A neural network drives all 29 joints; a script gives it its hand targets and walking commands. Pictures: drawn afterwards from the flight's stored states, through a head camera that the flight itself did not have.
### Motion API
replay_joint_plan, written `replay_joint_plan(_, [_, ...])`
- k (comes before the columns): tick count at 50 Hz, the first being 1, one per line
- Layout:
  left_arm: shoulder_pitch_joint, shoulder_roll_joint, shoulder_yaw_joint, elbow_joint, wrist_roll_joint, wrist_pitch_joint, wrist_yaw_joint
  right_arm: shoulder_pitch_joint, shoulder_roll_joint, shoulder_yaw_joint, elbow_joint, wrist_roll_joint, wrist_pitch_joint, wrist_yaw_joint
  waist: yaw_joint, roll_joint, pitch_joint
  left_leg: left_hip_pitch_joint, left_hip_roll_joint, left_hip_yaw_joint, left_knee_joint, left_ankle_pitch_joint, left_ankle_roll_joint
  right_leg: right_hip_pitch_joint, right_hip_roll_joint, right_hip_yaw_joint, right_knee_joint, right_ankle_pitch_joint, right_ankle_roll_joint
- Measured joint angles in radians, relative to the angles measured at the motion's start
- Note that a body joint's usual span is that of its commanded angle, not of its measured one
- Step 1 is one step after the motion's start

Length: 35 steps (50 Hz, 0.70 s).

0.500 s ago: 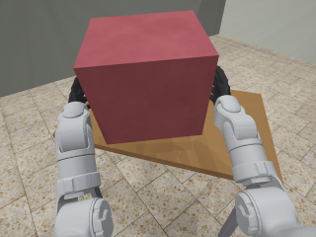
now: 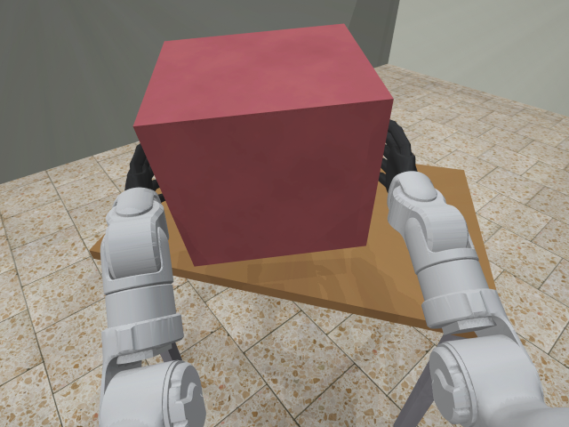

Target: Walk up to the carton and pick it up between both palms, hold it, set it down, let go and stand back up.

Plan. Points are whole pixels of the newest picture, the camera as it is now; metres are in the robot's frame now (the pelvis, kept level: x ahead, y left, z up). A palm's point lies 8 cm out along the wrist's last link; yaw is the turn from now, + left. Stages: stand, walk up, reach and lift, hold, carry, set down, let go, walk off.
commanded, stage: hold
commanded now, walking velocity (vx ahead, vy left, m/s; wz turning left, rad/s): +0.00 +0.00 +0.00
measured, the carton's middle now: (268, 146) +0.42 +0.00 +0.24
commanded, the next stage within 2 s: set down in 0.08 s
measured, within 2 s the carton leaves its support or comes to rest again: neither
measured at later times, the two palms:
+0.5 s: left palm (153, 211) +0.37 +0.17 +0.18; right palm (391, 178) +0.37 -0.17 +0.20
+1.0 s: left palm (170, 215) +0.40 +0.15 +0.15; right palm (390, 190) +0.39 -0.18 +0.17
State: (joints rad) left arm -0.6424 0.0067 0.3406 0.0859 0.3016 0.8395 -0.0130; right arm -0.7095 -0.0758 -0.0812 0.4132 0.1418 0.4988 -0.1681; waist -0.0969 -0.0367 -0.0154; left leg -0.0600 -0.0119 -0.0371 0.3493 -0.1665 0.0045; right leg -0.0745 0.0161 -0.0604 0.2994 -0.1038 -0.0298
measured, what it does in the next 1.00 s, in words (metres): stands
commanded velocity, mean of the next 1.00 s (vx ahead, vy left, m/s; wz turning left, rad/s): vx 0.00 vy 0.00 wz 0.00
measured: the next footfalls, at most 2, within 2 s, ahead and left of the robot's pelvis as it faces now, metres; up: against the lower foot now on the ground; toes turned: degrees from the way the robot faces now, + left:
none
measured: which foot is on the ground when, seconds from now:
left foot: down 0.00-1.00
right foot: down 0.00-1.00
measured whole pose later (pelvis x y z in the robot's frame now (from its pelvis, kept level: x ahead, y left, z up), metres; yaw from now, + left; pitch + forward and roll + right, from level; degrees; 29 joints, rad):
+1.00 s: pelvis +0.03 +0.00 +0.00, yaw +0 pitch -10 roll -1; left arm -0.55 -0.05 0.30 0.25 0.34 0.51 -0.01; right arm -0.62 -0.04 -0.16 0.63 0.03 -0.02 -0.15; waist -0.08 -0.07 0.10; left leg 0.05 -0.01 -0.03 0.34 -0.21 0.01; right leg 0.03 0.01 -0.07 0.30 -0.16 -0.02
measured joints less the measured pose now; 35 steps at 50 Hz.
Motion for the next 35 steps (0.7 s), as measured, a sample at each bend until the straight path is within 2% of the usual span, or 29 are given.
replay_joint_plan(8, [0.009, 0.003, 0.003, -0.007, 0.001, -0.007, -0.014, 0.009, 0.013, -0.007, -0.018, -0.009, 0.003, -0.004, -0.005, 0.000, 0.006, 0.009, -0.003, -0.011, 0.001, -0.002, 0.001, 0.017, -0.003, -0.011, -0.006, -0.003, 0.002])
replay_joint_plan(13, [0.018, -0.010, -0.003, -0.003, 0.007, -0.051, -0.012, 0.023, 0.024, -0.026, -0.019, -0.033, -0.039, -0.001, 0.000, -0.003, 0.019, 0.023, -0.004, -0.011, 0.004, -0.007, 0.002, 0.031, -0.004, -0.011, -0.003, -0.008, 0.003])
replay_joint_plan(20, [0.019, -0.048, 0.009, 0.081, 0.051, -0.170, -0.034, 0.014, 0.069, -0.116, 0.085, -0.142, -0.239, 0.028, 0.026, -0.008, 0.063, 0.089, -0.006, 0.001, -0.018, -0.010, 0.004, 0.081, -0.007, -0.002, 0.003, -0.023, 0.004])
replay_joint_plan(24, [0.047, -0.062, 0.018, 0.108, 0.071, -0.225, -0.047, 0.025, 0.079, -0.137, 0.144, -0.179, -0.356, 0.046, 0.033, -0.014, 0.095, 0.127, -0.005, 0.002, -0.030, -0.014, 0.002, 0.114, -0.007, -0.003, 0.003, -0.033, 0.003])
replay_joint_plan(29, [0.101, -0.062, -0.004, 0.110, 0.059, -0.271, -0.032, 0.068, 0.080, -0.120, 0.179, -0.173, -0.447, 0.043, 0.032, -0.026, 0.126, 0.139, -0.002, -0.003, -0.029, -0.022, -0.001, 0.128, -0.005, -0.012, 0.004, -0.044, 0.000])
replay_joint_plan(35, [0.146, -0.053, -0.047, 0.100, 0.028, -0.306, 0.000, 0.126, 0.070, -0.079, 0.170, -0.131, -0.506, 0.023, 0.024, -0.037, 0.137, 0.115, 0.003, -0.011, -0.008, -0.037, -0.005, 0.116, -0.001, -0.024, 0.006, -0.052, -0.002])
